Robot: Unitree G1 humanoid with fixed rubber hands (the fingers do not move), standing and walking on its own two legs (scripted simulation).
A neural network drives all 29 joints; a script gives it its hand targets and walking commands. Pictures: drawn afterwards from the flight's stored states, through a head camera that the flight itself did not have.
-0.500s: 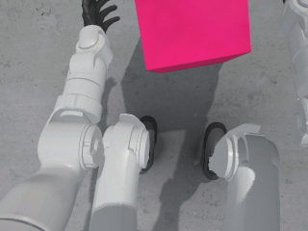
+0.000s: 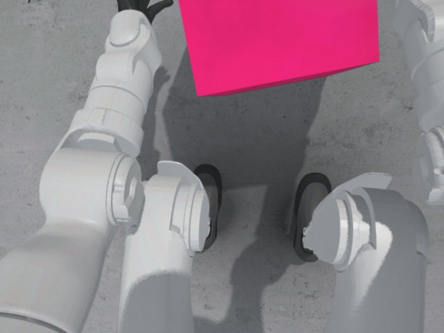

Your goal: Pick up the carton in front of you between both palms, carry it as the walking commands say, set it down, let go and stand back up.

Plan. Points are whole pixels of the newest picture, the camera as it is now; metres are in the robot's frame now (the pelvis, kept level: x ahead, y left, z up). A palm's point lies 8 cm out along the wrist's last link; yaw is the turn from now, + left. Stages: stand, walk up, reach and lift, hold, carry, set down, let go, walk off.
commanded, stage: reach and lift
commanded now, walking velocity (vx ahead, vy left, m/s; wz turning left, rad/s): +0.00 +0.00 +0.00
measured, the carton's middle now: (268, 16) +0.53 -0.01 -0.24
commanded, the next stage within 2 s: none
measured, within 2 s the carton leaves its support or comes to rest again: leaves its support in 0.52 s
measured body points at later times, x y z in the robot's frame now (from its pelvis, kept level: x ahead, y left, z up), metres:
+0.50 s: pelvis -0.01 +0.00 -0.01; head +0.36 -0.03 +0.25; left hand +0.55 +0.15 -0.17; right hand +0.58 -0.16 -0.18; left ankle +0.12 +0.13 -0.33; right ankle +0.11 -0.12 -0.33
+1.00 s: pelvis -0.01 +0.01 +0.08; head +0.26 -0.03 +0.45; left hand +0.51 +0.14 +0.02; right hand +0.52 -0.16 +0.02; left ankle +0.12 +0.13 -0.33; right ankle +0.11 -0.12 -0.33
